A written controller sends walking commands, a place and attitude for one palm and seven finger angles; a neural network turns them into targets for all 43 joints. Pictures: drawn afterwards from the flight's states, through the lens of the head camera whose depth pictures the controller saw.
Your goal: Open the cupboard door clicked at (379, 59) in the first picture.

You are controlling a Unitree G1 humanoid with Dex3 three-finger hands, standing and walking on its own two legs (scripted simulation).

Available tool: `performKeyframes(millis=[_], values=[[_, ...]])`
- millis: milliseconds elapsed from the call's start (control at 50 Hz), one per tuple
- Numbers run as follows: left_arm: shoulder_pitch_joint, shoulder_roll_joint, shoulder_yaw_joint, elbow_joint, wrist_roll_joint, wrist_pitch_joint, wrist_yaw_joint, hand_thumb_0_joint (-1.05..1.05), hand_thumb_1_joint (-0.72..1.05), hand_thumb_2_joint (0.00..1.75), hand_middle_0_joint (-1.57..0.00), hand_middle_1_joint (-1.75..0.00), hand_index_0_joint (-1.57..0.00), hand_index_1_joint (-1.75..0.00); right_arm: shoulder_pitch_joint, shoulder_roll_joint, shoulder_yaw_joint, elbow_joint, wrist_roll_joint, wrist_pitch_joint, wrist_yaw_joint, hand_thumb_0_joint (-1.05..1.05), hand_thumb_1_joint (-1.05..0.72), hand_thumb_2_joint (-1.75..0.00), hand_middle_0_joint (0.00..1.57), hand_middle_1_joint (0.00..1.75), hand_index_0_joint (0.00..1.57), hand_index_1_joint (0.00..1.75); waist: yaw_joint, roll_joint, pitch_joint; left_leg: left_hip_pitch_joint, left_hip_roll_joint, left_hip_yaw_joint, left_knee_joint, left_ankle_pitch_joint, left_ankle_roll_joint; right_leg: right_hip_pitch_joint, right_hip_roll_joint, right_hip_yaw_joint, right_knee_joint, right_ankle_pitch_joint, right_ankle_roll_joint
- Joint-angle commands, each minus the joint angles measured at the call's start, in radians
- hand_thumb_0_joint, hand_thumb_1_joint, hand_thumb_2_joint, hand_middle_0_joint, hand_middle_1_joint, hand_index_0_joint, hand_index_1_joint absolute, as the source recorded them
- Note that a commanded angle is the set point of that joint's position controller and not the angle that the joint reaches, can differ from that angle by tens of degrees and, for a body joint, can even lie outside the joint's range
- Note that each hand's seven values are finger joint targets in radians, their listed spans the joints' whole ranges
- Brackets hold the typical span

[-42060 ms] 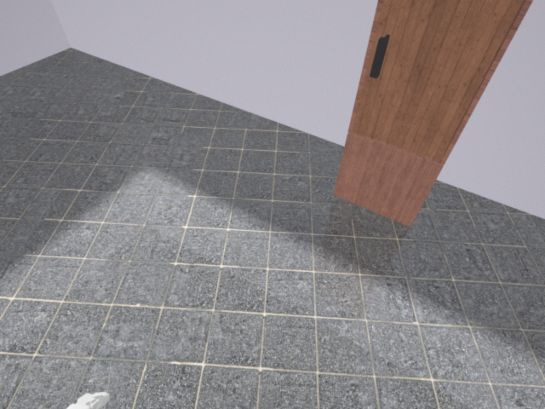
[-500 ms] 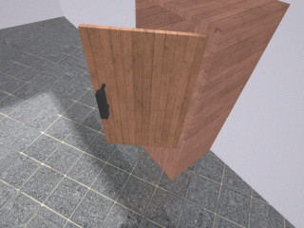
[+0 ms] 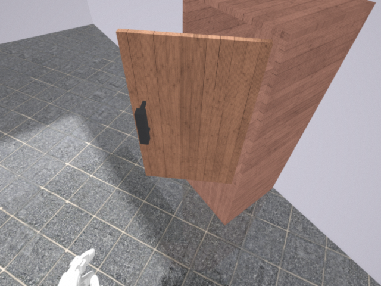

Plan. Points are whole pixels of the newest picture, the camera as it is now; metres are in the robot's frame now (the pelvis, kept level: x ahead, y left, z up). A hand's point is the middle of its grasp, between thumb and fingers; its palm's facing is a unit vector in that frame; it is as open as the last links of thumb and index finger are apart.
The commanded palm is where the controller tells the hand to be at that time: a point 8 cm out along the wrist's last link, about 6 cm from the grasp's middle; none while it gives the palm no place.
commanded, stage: raise the hand with hooked fingers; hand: left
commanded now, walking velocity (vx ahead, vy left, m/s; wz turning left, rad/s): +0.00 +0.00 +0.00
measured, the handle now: (144, 122) +0.56 +0.18 -0.01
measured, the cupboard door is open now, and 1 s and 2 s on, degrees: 48 48 48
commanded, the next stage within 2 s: move the hooked fingers beside the handle in 1.98 s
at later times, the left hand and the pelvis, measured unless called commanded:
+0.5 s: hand (100, 273) +0.15 +0.19 -0.03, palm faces +0.02 -1.00 -0.09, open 9.7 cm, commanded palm +0.15 +0.25 -0.04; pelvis -0.06 -0.04 -0.09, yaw +3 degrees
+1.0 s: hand (88, 239) +0.21 +0.23 -0.03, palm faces -0.05 -1.00 -0.04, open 12.7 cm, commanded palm +0.20 +0.29 -0.01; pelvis -0.03 -0.01 -0.07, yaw +1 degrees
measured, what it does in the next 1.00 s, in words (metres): lowers itself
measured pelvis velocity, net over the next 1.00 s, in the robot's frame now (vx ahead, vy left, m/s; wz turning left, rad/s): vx -0.03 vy -0.01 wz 0.01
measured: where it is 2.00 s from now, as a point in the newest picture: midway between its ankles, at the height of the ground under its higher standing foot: outside the picture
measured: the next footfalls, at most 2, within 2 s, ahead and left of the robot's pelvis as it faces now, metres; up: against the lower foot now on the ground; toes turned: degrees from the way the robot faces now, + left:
none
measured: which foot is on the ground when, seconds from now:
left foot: down 0.00-1.00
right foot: down 0.00-1.00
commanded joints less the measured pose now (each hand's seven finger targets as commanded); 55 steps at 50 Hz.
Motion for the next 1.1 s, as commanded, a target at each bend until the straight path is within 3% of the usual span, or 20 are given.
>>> performKeyframes(millis=[0,40,80,100,140,180,260,320,340,380,440,500,560,620,660,740,800,920,940,1080], values=[[-0.173,0.027,0.049,-0.28,-0.054,-0.19,-0.047,0.0,0.74,0.83,-0.21,-0.4,-0.21,-0.4,-0.108,-0.205,-0.065,-0.25,-0.007,-0.098,-0.01,0.0,-0.9,-0.9,0.2,0.3,0.2,0.3,-0.076,-0.087,0.046,-0.069,0.072,-0.14,0.054,0.06,-0.037,-0.278,0.04,-0.079,-0.037,0.035,-0.001],[-0.019,0.013,0.106,-0.076,-0.071,-0.307,-0.129,0.0,0.69,0.81,-0.22,-0.43,-0.22,-0.43,-0.123,-0.197,-0.067,-0.296,-0.016,-0.086,0.008,0.0,-0.9,-0.9,0.2,0.3,0.2,0.3,-0.031,-0.184,0.055,-0.218,0.048,-0.127,0.151,-0.005,-0.042,-0.379,0.048,-0.089,0.042,-0.009,-0.008],[0.115,0.005,0.143,-0.028,-0.108,-0.454,-0.258,0.0,0.64,0.79,-0.22,-0.47,-0.22,-0.47,-0.168,-0.194,-0.085,-0.349,-0.028,-0.082,0.027,0.0,-0.9,-0.9,0.2,0.3,0.2,0.3,0.032,-0.282,-0.037,-0.353,0.042,-0.099,0.257,-0.017,-0.054,-0.444,0.06,-0.086,0.182,-0.026,-0.014],[0.121,0.021,0.154,-0.032,-0.125,-0.52,-0.326,0.0,0.62,0.78,-0.22,-0.48,-0.22,-0.48,-0.187,-0.198,-0.092,-0.382,-0.028,-0.084,0.039,0.0,-0.9,-0.9,0.2,0.3,0.2,0.3,0.046,-0.258,-0.087,-0.4,0.03,-0.084,0.306,-0.031,-0.057,-0.458,0.054,-0.067,0.225,-0.026,-0.017],[0.1,0.1,0.203,-0.012,-0.139,-0.612,-0.468,0.0,0.57,0.76,-0.22,-0.51,-0.22,-0.51,-0.197,-0.206,-0.1,-0.449,-0.016,-0.084,0.068,0.0,-0.9,-0.9,0.2,0.3,0.2,0.3,0.059,-0.042,-0.158,-0.426,0.014,-0.069,0.382,-0.024,-0.066,-0.457,0.037,-0.025,0.296,-0.003,-0.037],[0.014,0.198,0.289,-0.084,-0.161,-0.607,-0.518,0.0,0.53,0.74,-0.23,-0.54,-0.23,-0.54,-0.215,-0.207,-0.098,-0.511,-0.001,-0.081,0.063,0.0,-0.9,-0.9,0.2,0.3,0.2,0.3,0.074,0.035,-0.253,-0.484,0.007,-0.045,0.443,-0.085,-0.046,-0.48,0.033,0.022,0.326,-0.078,-0.029],[-0.284,0.276,0.354,-0.409,-0.247,-0.608,-0.494,0.0,0.43,0.7,-0.23,-0.6,-0.23,-0.6,-0.186,-0.186,-0.084,-0.572,0.003,-0.077,0.024,0.0,-0.9,-0.9,0.2,0.3,0.2,0.3,0.029,0.133,-0.35,-0.511,0.023,-0.063,0.51,-0.221,-0.022,-0.52,0.03,0.129,0.276,-0.349,-0.01],[-0.467,0.267,0.291,-0.646,-0.251,-0.675,-0.455,0.0,0.36,0.67,-0.24,-0.64,-0.24,-0.64,-0.15,-0.176,-0.065,-0.541,-0.004,-0.096,-0.012,0.0,-0.9,-0.9,0.2,0.3,0.2,0.3,-0.043,0.159,-0.378,-0.494,0.043,-0.09,0.565,-0.222,-0.005,-0.568,0.046,0.146,0.287,-0.345,-0.013],[-0.423,0.251,0.256,-0.638,-0.239,-0.681,-0.457,0.0,0.34,0.66,-0.24,-0.66,-0.24,-0.66,-0.137,-0.183,-0.062,-0.526,-0.004,-0.105,-0.022,0.0,-0.9,-0.9,0.2,0.3,0.2,0.3,-0.054,0.163,-0.351,-0.495,0.049,-0.093,0.571,-0.225,-0.003,-0.59,0.051,0.146,0.284,-0.345,-0.016],[-0.38,0.219,0.181,-0.583,-0.226,-0.663,-0.479,0.0,0.29,0.64,-0.24,-0.69,-0.24,-0.69,-0.129,-0.198,-0.048,-0.489,0.001,-0.123,-0.036,0.0,-0.9,-0.9,0.2,0.3,0.2,0.3,-0.082,0.163,-0.278,-0.513,0.055,-0.108,0.576,-0.243,0.001,-0.628,0.059,0.125,0.287,-0.337,-0.014],[-0.378,0.243,0.164,-0.395,-0.217,-0.544,-0.542,0.0,0.22,0.61,-0.25,-0.74,-0.25,-0.74,-0.109,-0.216,-0.036,-0.46,0.016,-0.127,-0.055,0.0,-0.9,-0.9,0.2,0.3,0.2,0.3,-0.104,0.083,-0.19,-0.585,0.057,-0.117,0.576,-0.263,0.002,-0.636,0.058,0.135,0.25,-0.365,0.0],[-0.336,0.324,0.262,-0.276,-0.212,-0.377,-0.577,0.0,0.15,0.58,-0.25,-0.78,-0.25,-0.78,-0.105,-0.222,-0.037,-0.485,0.024,-0.104,-0.06,0.0,-0.9,-0.9,0.2,0.3,0.2,0.3,-0.049,0.04,-0.239,-0.59,0.05,-0.108,0.54,-0.208,0.002,-0.542,0.042,0.14,0.217,-0.339,0.005],[-0.247,0.374,0.409,-0.299,-0.274,-0.281,-0.567,0.0,0.08,0.55,-0.26,-0.82,-0.26,-0.82,-0.118,-0.202,-0.041,-0.531,0.018,-0.077,-0.049,0.0,-0.9,-0.9,0.2,0.3,0.2,0.3,0.036,0.032,-0.38,-0.526,0.039,-0.102,0.515,-0.051,-0.004,-0.378,0.033,0.121,0.243,-0.115,0.011],[-0.197,0.363,0.494,-0.374,-0.313,-0.325,-0.503,0.0,0.01,0.52,-0.26,-0.87,-0.26,-0.87,-0.117,-0.165,-0.044,-0.537,0.005,-0.073,-0.03,0.0,-0.9,-0.9,0.2,0.3,0.2,0.3,0.078,0.045,-0.457,-0.48,0.042,-0.109,0.495,0.084,-0.015,-0.289,0.04,0.083,0.309,0.165,0.016],[-0.183,0.319,0.472,-0.394,-0.297,-0.386,-0.474,0.0,-0.03,0.5,-0.27,-0.9,-0.27,-0.9,-0.1,-0.159,-0.054,-0.517,0.002,-0.075,-0.016,0.0,-0.9,-0.9,0.2,0.3,0.2,0.3,0.057,0.048,-0.434,-0.444,0.046,-0.104,0.477,0.119,-0.018,-0.335,0.051,0.046,0.334,0.237,0.014],[-0.272,0.247,0.336,-0.3,-0.244,-0.451,-0.505,0.0,-0.13,0.46,-0.27,-0.96,-0.27,-0.96,-0.076,-0.191,-0.063,-0.482,-0.001,-0.077,-0.003,0.0,-0.9,-0.9,0.2,0.3,0.2,0.3,-0.027,0.034,-0.297,-0.467,0.049,-0.108,0.495,0.041,-0.01,-0.515,0.066,0.02,0.344,0.115,0.013],[-0.315,0.266,0.308,-0.266,-0.249,-0.444,-0.574,0.0,-0.2,0.43,-0.28,-1.0,-0.28,-1.0,-0.049,-0.222,-0.064,-0.488,0.012,-0.087,-0.012,0.0,-0.9,-0.9,0.2,0.3,0.2,0.3,-0.046,0.04,-0.298,-0.453,0.048,-0.114,0.475,-0.032,-0.005,-0.548,0.069,0.016,0.315,-0.007,0.005],[-0.403,0.44,0.466,-0.423,-0.292,-0.448,-0.582,0.0,-0.34,0.37,-0.29,-1.1,-0.29,-1.1,-0.037,-0.232,-0.057,-0.502,0.008,-0.106,-0.028,0.0,-0.9,-0.9,0.2,0.3,0.2,0.3,0.011,0.139,-0.479,-0.291,0.053,-0.134,0.444,0.13,-0.011,-0.454,0.084,-0.01,0.348,0.114,-0.02],[-0.383,0.416,0.462,-0.439,-0.296,-0.455,-0.57,0.0,-0.36,0.36,-0.29,-1.11,-0.29,-1.11,-0.038,-0.223,-0.055,-0.503,0.01,-0.106,-0.026,0.0,-0.9,-0.9,0.2,0.3,0.2,0.3,0.018,0.168,-0.487,-0.253,0.056,-0.138,0.431,0.157,-0.019,-0.462,0.083,-0.019,0.349,0.119,-0.02],[-0.384,0.345,0.389,-0.247,-0.264,-0.349,-0.565,0.0,-0.5,0.3,-0.3,-1.2,-0.3,-1.2,-0.042,-0.237,-0.044,-0.516,0.016,-0.063,-0.014,0.0,-0.9,-0.9,0.2,0.3,0.2,0.3,-0.017,0.136,-0.299,-0.302,0.064,-0.154,0.366,0.033,-0.033,-0.521,0.088,-0.052,0.302,0.027,-0.016]])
